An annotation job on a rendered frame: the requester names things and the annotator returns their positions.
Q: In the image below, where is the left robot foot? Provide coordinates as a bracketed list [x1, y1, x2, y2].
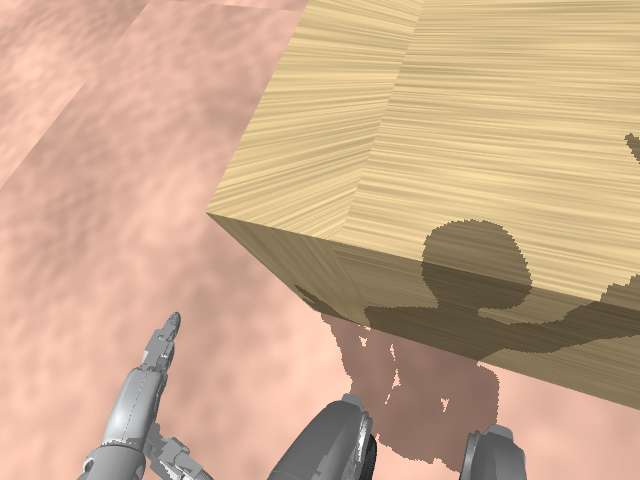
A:
[359, 434, 377, 480]

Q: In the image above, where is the left robot arm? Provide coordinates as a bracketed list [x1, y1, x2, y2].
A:
[77, 445, 146, 480]

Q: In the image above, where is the left robot hand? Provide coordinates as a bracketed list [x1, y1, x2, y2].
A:
[100, 312, 214, 480]

